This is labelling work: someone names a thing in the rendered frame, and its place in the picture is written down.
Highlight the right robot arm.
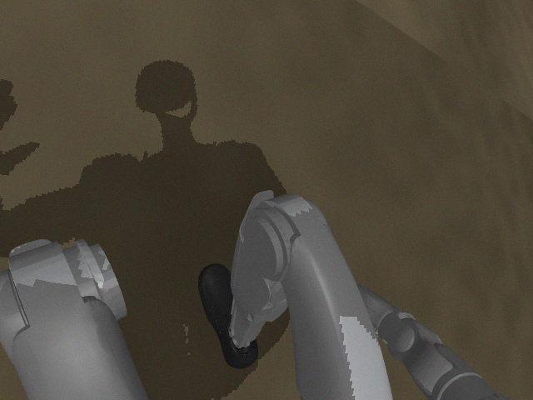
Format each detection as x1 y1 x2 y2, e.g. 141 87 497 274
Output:
378 310 510 400

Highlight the right robot foot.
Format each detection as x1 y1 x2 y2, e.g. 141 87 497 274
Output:
198 263 258 369

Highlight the right robot hand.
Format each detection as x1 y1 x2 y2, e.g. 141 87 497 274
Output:
357 285 399 337

